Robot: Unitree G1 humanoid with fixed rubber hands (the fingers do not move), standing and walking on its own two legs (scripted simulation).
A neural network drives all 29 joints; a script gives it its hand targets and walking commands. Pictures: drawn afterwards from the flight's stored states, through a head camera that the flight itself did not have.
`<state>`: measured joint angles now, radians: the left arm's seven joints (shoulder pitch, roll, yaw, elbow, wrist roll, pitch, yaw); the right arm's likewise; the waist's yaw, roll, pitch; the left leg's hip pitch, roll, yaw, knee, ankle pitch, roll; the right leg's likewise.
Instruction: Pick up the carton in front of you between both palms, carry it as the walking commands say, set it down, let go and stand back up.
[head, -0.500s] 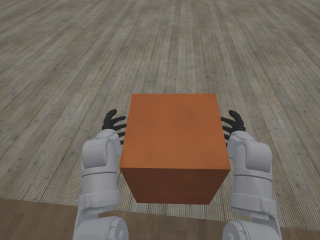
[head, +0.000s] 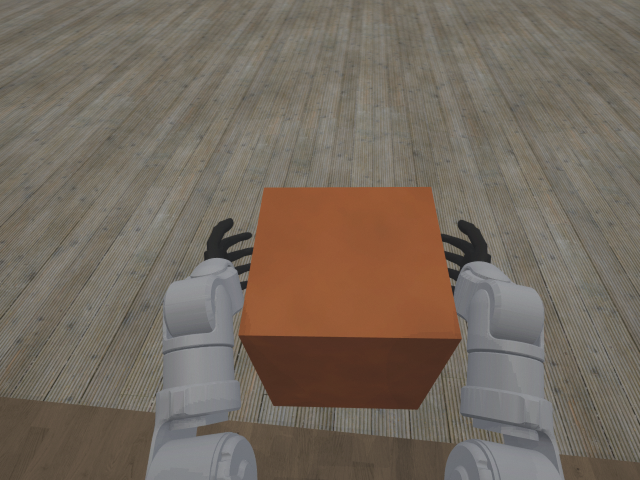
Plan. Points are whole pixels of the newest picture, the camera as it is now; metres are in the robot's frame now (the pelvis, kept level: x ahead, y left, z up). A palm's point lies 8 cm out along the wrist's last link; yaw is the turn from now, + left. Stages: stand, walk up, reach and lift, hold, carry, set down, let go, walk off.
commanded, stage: carry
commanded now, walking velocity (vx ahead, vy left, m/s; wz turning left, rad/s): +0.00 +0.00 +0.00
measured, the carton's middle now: (345, 305) +0.34 -0.01 +0.05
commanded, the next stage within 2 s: none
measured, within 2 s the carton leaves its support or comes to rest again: neither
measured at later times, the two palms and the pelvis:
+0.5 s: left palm (222, 238) +0.41 +0.17 +0.09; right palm (442, 242) +0.41 -0.14 +0.10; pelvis +0.08 +0.02 -0.01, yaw -1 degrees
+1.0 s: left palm (256, 164) +0.64 +0.16 +0.07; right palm (415, 160) +0.66 -0.15 +0.06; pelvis +0.32 -0.02 -0.01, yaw +1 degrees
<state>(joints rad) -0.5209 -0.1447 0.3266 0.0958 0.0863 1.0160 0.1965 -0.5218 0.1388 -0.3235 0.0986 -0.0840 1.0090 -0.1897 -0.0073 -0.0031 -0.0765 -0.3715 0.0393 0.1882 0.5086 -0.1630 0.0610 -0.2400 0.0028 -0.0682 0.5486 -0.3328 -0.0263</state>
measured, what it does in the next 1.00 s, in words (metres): walks ahead: right foot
